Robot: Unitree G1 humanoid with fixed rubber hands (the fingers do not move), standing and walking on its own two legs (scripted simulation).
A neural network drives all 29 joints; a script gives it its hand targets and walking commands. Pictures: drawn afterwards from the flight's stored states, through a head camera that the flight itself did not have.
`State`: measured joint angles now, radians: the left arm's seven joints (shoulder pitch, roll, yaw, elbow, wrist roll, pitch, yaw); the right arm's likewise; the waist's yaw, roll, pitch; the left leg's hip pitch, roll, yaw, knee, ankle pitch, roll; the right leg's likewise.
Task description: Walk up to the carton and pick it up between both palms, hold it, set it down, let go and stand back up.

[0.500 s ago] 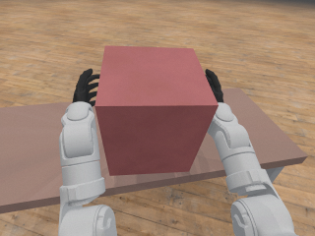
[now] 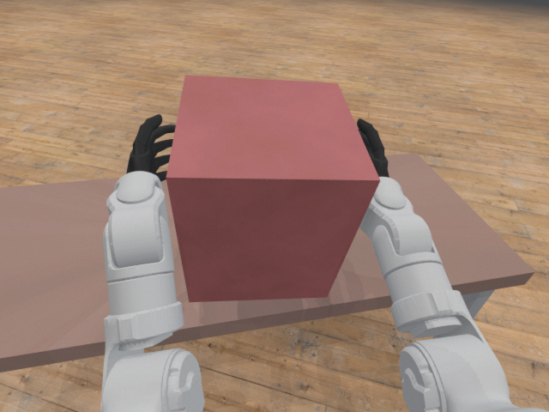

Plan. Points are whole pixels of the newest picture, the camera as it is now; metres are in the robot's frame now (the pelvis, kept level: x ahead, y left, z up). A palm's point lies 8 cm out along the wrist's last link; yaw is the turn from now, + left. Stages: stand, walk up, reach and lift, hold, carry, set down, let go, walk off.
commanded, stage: hold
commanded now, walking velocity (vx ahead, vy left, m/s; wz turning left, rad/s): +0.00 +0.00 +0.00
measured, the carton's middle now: (261, 195) +0.37 +0.01 +0.18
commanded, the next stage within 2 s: none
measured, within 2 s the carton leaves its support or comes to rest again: neither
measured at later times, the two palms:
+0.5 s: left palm (148, 178) +0.35 +0.16 +0.23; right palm (373, 177) +0.36 -0.15 +0.21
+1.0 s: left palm (146, 180) +0.35 +0.16 +0.22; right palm (373, 178) +0.36 -0.14 +0.21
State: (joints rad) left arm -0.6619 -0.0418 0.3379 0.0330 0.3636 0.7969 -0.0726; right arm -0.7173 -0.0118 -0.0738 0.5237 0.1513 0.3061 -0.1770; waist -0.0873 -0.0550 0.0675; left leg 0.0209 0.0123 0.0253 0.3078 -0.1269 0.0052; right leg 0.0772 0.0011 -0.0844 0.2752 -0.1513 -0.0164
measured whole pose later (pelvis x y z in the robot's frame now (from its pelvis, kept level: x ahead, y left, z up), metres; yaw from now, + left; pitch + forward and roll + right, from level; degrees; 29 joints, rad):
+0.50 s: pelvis +0.00 +0.00 +0.00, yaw +0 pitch -12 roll +0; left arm -0.65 -0.04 0.33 0.03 0.36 0.80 -0.07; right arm -0.71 -0.02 -0.06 0.52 0.15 0.32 -0.18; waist -0.09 -0.06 0.07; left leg 0.03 0.01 0.03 0.30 -0.13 0.00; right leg 0.09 0.00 -0.08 0.27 -0.15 -0.02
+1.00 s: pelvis +0.00 +0.00 +0.00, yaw +0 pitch -13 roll -1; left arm -0.64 -0.05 0.33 0.01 0.37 0.80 -0.07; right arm -0.71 -0.02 -0.05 0.51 0.16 0.32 -0.18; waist -0.09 -0.06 0.08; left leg 0.04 0.01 0.03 0.31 -0.13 0.00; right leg 0.09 0.00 -0.08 0.28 -0.15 -0.02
